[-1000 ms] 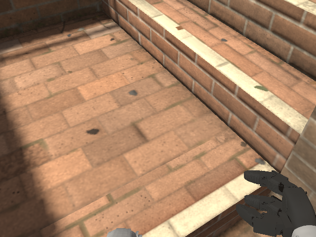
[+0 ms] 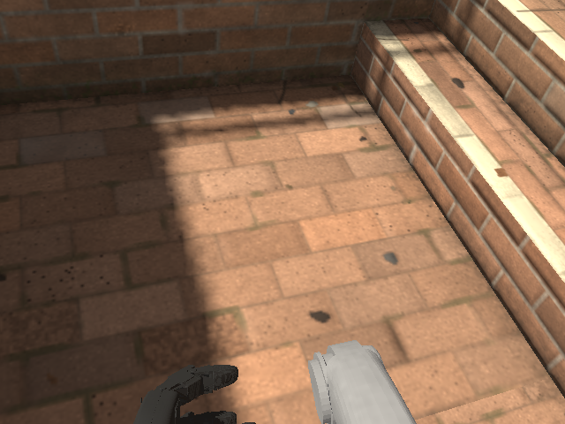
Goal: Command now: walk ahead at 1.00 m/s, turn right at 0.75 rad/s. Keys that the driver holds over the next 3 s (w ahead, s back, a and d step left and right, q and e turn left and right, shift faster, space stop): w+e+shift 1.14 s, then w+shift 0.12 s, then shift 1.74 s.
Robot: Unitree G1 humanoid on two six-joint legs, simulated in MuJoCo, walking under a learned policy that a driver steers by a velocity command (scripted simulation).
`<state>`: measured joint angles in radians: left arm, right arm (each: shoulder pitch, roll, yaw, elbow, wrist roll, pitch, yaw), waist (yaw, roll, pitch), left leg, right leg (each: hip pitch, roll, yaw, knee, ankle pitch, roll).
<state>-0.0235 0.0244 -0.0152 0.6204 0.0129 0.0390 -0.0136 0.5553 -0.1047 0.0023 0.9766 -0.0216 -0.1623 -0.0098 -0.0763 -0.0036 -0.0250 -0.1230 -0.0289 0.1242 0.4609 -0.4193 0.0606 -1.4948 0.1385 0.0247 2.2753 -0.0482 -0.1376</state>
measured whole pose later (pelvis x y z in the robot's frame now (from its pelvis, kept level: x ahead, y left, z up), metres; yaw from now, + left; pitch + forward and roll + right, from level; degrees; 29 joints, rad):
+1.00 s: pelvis +0.71 -0.06 +0.16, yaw -54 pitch +2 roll +1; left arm 0.13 0.30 0.07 0.60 0.02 -0.02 -0.06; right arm 0.49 -0.26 -0.05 0.87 -0.03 -0.06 -0.02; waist 0.01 -0.03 -0.01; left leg -0.05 0.10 0.17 1.14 -0.38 -0.03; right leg -0.54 0.11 -0.11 0.78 -0.29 -0.22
